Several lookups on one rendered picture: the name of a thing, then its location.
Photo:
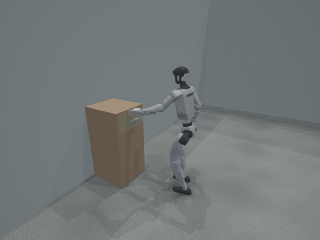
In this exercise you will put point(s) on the robot left foot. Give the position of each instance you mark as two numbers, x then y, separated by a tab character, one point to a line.
179	189

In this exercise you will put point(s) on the right robot forearm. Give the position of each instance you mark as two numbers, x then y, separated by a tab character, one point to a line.
196	112

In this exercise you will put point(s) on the cabinet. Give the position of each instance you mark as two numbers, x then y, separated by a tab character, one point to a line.
117	158

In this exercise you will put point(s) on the robot left upper arm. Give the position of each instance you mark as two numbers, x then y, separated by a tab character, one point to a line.
173	96

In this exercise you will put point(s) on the robot right foot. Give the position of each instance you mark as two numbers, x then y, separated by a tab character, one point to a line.
187	178

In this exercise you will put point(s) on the left robot forearm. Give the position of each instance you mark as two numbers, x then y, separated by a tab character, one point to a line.
151	110

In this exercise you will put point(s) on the robot foot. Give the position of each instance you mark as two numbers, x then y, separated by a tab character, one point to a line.
179	189
187	178

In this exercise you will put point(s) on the drawer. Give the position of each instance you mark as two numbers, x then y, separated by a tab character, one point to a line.
124	125

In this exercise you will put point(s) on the handle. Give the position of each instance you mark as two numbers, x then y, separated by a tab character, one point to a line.
133	121

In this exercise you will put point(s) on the robot right upper arm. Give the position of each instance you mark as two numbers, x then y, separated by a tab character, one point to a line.
197	102

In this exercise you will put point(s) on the left robot hand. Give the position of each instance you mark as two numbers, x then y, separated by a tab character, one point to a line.
135	111

